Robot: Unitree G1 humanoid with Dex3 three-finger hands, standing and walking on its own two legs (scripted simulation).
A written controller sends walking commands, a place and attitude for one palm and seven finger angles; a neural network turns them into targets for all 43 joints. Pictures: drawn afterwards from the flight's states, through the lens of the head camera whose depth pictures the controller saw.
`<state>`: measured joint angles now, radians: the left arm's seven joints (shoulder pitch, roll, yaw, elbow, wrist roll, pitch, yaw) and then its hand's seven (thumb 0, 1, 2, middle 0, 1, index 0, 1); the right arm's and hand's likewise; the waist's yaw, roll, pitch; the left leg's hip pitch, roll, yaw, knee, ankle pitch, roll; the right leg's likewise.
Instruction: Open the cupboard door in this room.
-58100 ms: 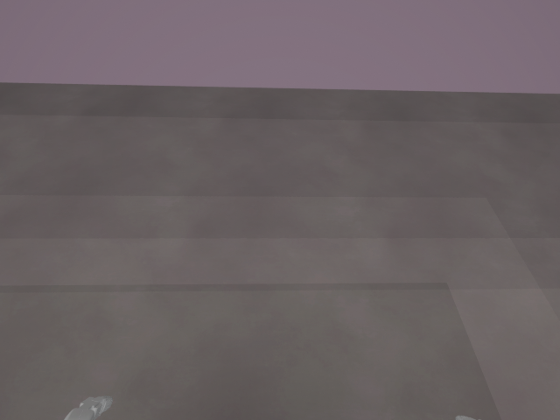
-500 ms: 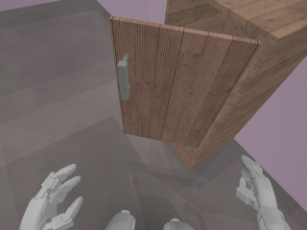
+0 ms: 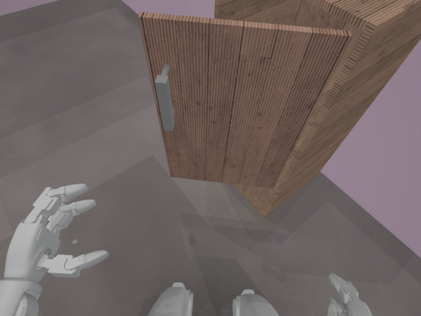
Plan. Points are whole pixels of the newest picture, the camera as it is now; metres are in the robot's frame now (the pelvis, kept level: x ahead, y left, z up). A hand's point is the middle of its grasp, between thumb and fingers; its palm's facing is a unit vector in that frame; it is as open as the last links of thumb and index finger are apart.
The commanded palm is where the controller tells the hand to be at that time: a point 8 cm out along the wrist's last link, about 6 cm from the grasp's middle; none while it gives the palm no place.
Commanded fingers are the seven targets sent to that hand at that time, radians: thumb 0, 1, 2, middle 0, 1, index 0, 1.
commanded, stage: raise the hand with hooked fingers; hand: left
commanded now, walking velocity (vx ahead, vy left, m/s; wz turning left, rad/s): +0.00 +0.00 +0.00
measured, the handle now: (167, 99) +0.56 +0.13 +0.05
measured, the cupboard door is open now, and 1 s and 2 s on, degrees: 46 46 46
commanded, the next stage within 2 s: move the hooked fingers beside the handle in 1.14 s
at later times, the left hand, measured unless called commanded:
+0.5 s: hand (47, 217) +0.27 +0.29 +0.05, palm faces -0.04 -1.00 -0.05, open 13.9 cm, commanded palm +0.25 +0.34 +0.06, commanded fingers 0.00 -0.50 0.30 -0.30 -1.20 -0.30 -1.20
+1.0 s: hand (53, 205) +0.29 +0.28 +0.05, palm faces -0.04 -1.00 -0.03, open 14.0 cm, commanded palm +0.27 +0.33 +0.06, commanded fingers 0.00 -0.50 0.30 -0.30 -1.20 -0.30 -1.20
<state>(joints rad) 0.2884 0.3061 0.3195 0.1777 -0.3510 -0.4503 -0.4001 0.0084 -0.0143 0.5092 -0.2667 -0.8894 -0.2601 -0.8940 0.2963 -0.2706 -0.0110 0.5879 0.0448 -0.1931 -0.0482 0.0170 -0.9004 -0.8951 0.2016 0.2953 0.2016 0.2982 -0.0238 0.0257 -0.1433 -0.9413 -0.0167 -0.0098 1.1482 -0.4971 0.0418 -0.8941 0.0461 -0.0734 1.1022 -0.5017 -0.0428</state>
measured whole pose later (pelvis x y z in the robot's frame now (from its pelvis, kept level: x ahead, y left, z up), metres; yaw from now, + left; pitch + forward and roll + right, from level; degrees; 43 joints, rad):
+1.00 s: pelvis +0.01 +0.01 +0.01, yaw +0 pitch +16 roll -4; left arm 0.01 0.43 0.43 0.42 -0.38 -0.34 -0.57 -0.01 -0.50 0.30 -0.30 -1.20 -0.30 -1.20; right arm 0.28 -0.29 0.03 0.53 0.04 -0.18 -0.04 0.01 -0.90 -0.89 0.20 0.30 0.20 0.30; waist -0.03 0.01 -0.12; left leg -0.89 -0.02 -0.02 1.09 -0.48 0.06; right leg -0.83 0.05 -0.07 1.01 -0.47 -0.03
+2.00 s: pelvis +0.01 +0.01 +0.01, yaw -1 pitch +19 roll -3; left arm -0.33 0.41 0.36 0.66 -0.26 -0.35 -0.43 -0.01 -0.50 0.30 -0.30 -1.20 -0.30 -1.20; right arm 0.28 -0.28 0.04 0.58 0.04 -0.09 -0.04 0.01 -0.90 -0.89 0.20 0.30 0.20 0.30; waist -0.07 0.01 -0.13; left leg -0.93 -0.01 0.00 1.11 -0.50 0.05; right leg -0.89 0.05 -0.06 1.05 -0.49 -0.03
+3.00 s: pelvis +0.01 +0.01 -0.01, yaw -3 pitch +25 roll -3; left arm -0.81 0.53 0.43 1.11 -0.12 -0.40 -0.33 -0.01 -0.50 0.30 -0.30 -1.20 -0.30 -1.20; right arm 0.38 -0.27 0.05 0.60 0.01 0.09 0.01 0.01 -0.90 -0.89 0.20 0.29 0.20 0.30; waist -0.17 0.03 -0.13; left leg -1.09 0.01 0.01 1.17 -0.52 0.05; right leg -1.05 0.08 -0.05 1.10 -0.49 -0.03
